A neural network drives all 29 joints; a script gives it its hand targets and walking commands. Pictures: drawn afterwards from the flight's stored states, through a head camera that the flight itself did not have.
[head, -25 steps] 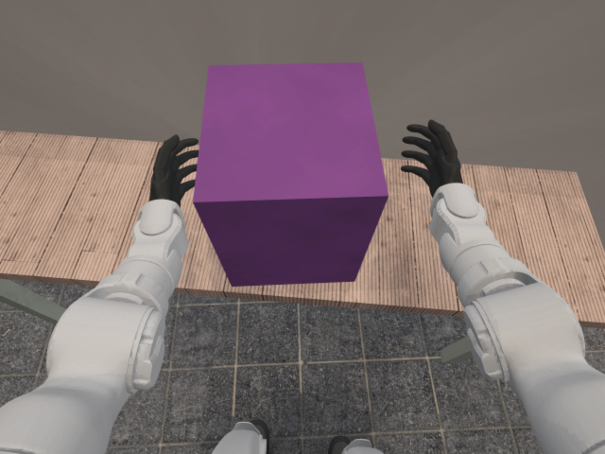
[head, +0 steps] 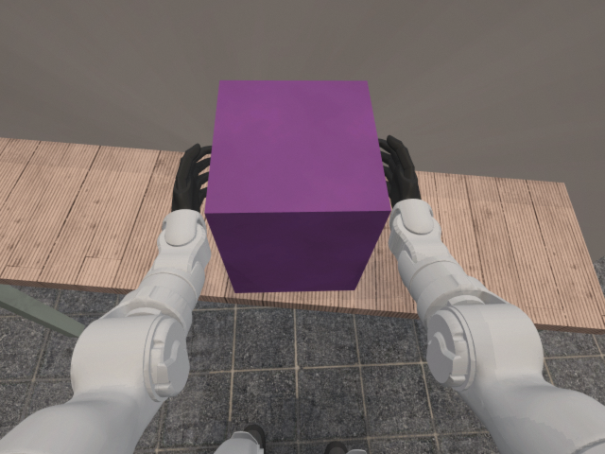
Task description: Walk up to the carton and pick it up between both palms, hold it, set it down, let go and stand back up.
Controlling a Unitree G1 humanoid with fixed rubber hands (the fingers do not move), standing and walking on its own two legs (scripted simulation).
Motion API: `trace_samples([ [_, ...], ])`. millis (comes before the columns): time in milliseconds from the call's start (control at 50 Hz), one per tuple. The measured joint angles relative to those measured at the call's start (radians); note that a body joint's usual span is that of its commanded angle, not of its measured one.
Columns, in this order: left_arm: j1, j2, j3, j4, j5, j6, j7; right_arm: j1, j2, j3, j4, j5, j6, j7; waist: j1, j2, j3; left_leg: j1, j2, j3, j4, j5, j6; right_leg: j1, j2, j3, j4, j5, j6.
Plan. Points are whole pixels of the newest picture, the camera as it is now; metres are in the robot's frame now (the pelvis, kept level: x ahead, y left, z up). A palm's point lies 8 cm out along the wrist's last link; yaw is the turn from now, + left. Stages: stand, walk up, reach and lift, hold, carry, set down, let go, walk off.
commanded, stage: reach and lift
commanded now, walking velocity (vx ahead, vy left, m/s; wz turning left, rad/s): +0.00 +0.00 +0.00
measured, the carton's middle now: (294, 197) +0.46 +0.04 +0.00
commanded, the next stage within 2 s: none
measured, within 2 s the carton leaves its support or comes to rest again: leaves its support in 2.00 s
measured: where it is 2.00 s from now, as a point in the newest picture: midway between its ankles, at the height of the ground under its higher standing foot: outside the picture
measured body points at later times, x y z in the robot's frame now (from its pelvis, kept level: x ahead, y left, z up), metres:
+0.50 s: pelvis +0.00 +0.01 +0.01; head +0.09 +0.02 +0.45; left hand +0.43 +0.18 +0.04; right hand +0.45 -0.11 +0.04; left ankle +0.03 +0.13 -0.72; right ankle +0.00 -0.11 -0.72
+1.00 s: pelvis +0.03 +0.00 +0.02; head +0.12 +0.01 +0.47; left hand +0.43 +0.19 +0.04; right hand +0.45 -0.10 +0.04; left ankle +0.03 +0.12 -0.72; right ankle +0.00 -0.11 -0.72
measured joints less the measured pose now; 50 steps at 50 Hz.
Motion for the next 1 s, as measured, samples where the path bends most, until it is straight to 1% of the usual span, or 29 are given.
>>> trace_samples([
  [60, 0.015, -0.025, 0.072, -0.044, 0.094, 0.024, 0.013, 0.017, 0.032, -0.123, -0.028, -0.118, -0.003, -0.019, -0.002, 0.002, 0.028, 0.046, -0.003, 0.003, -0.042, 0.019, 0.004, 0.047, -0.003, 0.001, -0.044, 0.021, 0.0],
  [140, 0.04, -0.06, 0.157, -0.103, 0.208, 0.046, 0.017, 0.05, 0.068, -0.26, -0.083, -0.265, -0.005, -0.011, -0.001, -0.001, 0.065, 0.11, -0.005, 0.014, -0.101, 0.044, 0.007, 0.11, -0.006, 0.009, -0.105, 0.05, 0.007],
  [180, 0.053, -0.078, 0.19, -0.129, 0.253, 0.053, 0.016, 0.066, 0.083, -0.312, -0.104, -0.32, -0.008, -0.005, 0.001, -0.004, 0.078, 0.139, -0.006, 0.021, -0.126, 0.054, 0.009, 0.136, -0.007, 0.015, -0.13, 0.062, 0.009],
  [220, 0.067, -0.095, 0.214, -0.15, 0.287, 0.06, 0.015, 0.079, 0.092, -0.349, -0.118, -0.356, -0.009, 0.001, 0.004, -0.008, 0.086, 0.162, -0.006, 0.028, -0.146, 0.061, 0.011, 0.157, -0.008, 0.02, -0.15, 0.07, 0.01],
  [260, 0.079, -0.108, 0.228, -0.168, 0.307, 0.065, 0.016, 0.088, 0.096, -0.365, -0.122, -0.369, -0.01, 0.008, 0.008, -0.012, 0.091, 0.178, -0.006, 0.035, -0.158, 0.064, 0.012, 0.171, -0.008, 0.026, -0.162, 0.075, 0.011],
  [320, 0.089, -0.116, 0.225, -0.18, 0.301, 0.073, 0.026, 0.087, 0.088, -0.347, -0.108, -0.341, -0.003, 0.012, 0.011, -0.017, 0.09, 0.189, -0.004, 0.044, -0.162, 0.063, 0.014, 0.18, -0.007, 0.032, -0.168, 0.077, 0.013],
  [460, 0.06, -0.092, 0.126, -0.135, 0.18, 0.083, 0.065, 0.064, 0.046, -0.212, -0.071, -0.184, 0.053, 0.0, 0.015, -0.016, 0.051, 0.143, 0.004, 0.046, -0.11, 0.036, 0.015, 0.142, -0.001, 0.033, -0.135, 0.061, 0.014],
  [500, 0.033, -0.082, 0.133, -0.105, 0.167, 0.088, 0.057, 0.053, 0.038, -0.184, -0.074, -0.159, 0.075, -0.003, 0.022, -0.019, 0.066, 0.151, 0.006, 0.05, -0.099, 0.027, 0.017, 0.147, 0.001, 0.037, -0.121, 0.054, 0.014],
  [520, 0.024, -0.078, 0.14, -0.099, 0.167, 0.092, 0.051, 0.05, 0.039, -0.187, -0.079, -0.161, 0.083, -0.004, 0.022, -0.021, 0.073, 0.155, 0.006, 0.052, -0.099, 0.035, 0.005, 0.149, -0.001, 0.037, -0.118, 0.055, 0.009],
  [560, 0.02, -0.08, 0.168, -0.108, 0.193, 0.099, 0.041, 0.051, 0.053, -0.226, -0.1, -0.201, 0.089, 0.0, 0.021, -0.021, 0.083, 0.164, 0.004, 0.053, -0.106, 0.033, 0.007, 0.158, -0.004, 0.035, -0.121, 0.051, 0.011],
  [620, 0.043, -0.102, 0.238, -0.164, 0.282, 0.098, 0.021, 0.078, 0.104, -0.343, -0.17, -0.336, 0.073, 0.012, 0.017, -0.017, 0.104, 0.196, -0.001, 0.051, -0.135, 0.038, 0.018, 0.193, -0.009, 0.029, -0.154, 0.06, 0.018],
  [660, 0.07, -0.122, 0.276, -0.21, 0.333, 0.097, 0.004, 0.103, 0.14, -0.419, -0.217, -0.421, 0.055, 0.034, 0.014, -0.015, 0.116, 0.223, -0.003, 0.05, -0.157, 0.044, 0.019, 0.223, -0.01, 0.026, -0.178, 0.066, 0.015],
  [720, 0.109, -0.148, 0.304, -0.277, 0.378, 0.107, -0.017, 0.134, 0.18, -0.49, -0.265, -0.493, 0.028, 0.053, 0.011, -0.014, 0.129, 0.26, -0.005, 0.049, -0.185, 0.049, 0.016, 0.262, -0.012, 0.022, -0.209, 0.071, 0.013],
  [780, 0.138, -0.165, 0.315, -0.331, 0.407, 0.124, -0.031, 0.151, 0.201, -0.511, -0.285, -0.522, 0.013, 0.063, 0.007, -0.013, 0.142, 0.29, -0.004, 0.047, -0.203, 0.051, 0.012, 0.297, -0.011, 0.015, -0.232, 0.073, 0.01],
  [840, 0.159, -0.17, 0.32, -0.36, 0.417, 0.131, -0.05, 0.169, 0.214, -0.508, -0.301, -0.533, 0.006, 0.059, 0.002, -0.014, 0.146, 0.309, -0.002, 0.046, -0.214, 0.052, 0.009, 0.319, -0.01, 0.007, -0.244, 0.071, 0.006],
  [1000, 0.179, -0.17, 0.323, -0.378, 0.408, 0.133, -0.071, 0.196, 0.227, -0.479, -0.314, -0.515, -0.001, 0.043, -0.006, -0.024, 0.161, 0.347, -0.004, 0.044, -0.239, 0.057, 0.003, 0.353, -0.013, -0.008, -0.25, 0.06, -0.001],
])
